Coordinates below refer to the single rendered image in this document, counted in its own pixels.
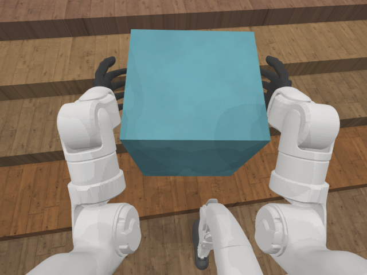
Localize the robot right hand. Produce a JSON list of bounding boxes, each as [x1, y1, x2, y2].
[[260, 56, 292, 111]]

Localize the robot left hand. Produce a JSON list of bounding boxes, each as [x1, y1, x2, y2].
[[92, 56, 127, 111]]

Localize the left robot forearm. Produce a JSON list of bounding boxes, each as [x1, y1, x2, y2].
[[57, 87, 126, 245]]

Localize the left robot upper arm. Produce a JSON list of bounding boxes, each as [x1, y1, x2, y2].
[[26, 203, 141, 275]]

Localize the right robot upper arm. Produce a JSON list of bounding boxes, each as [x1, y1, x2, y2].
[[255, 203, 367, 275]]

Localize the right robot forearm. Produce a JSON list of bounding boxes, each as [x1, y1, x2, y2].
[[267, 87, 340, 232]]

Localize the robot right foot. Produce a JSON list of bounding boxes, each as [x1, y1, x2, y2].
[[192, 219, 209, 270]]

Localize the robot right thigh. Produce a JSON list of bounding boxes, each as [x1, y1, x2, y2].
[[200, 203, 263, 275]]

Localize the carton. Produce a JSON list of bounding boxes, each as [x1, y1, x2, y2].
[[119, 29, 271, 176]]

